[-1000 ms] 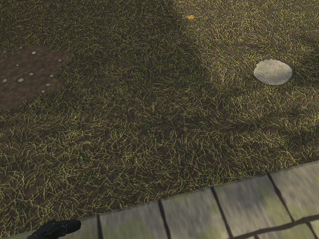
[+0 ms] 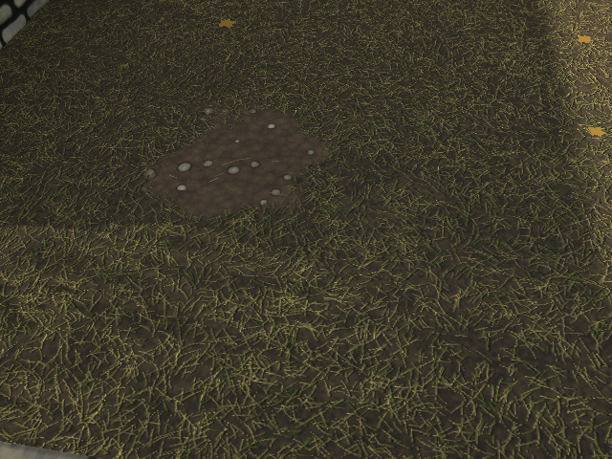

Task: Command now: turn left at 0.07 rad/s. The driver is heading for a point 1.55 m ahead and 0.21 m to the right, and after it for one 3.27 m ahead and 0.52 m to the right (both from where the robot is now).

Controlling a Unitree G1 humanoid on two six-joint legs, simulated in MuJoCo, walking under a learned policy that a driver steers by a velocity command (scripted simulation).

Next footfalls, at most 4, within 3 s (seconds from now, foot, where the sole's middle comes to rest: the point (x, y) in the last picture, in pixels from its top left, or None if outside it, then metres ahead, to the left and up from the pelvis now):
2.16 left None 0.16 0.12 -0.77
2.62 right None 0.41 -0.10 -0.77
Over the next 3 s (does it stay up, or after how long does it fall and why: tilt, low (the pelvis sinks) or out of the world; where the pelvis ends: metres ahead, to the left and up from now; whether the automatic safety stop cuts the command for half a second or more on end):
stays up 0.52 0.03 -0.04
